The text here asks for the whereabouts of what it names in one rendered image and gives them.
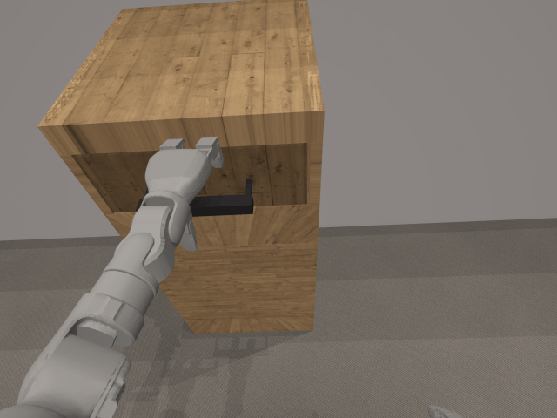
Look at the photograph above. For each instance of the robot left upper arm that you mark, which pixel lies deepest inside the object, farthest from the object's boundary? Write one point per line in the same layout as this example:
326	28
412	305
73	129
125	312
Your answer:
81	379

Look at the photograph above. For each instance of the handle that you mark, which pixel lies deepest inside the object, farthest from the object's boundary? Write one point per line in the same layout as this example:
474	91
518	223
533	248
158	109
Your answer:
221	205

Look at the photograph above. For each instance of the robot left forearm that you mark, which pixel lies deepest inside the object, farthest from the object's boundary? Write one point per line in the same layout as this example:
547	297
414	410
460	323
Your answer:
112	313

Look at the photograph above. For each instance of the cabinet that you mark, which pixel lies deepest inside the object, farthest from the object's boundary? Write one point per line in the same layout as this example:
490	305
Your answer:
247	73

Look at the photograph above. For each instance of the drawer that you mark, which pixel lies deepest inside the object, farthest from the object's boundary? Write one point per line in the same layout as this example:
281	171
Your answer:
278	173

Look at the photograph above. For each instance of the left robot hand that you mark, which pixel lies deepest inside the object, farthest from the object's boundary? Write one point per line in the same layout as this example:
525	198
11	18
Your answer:
184	172

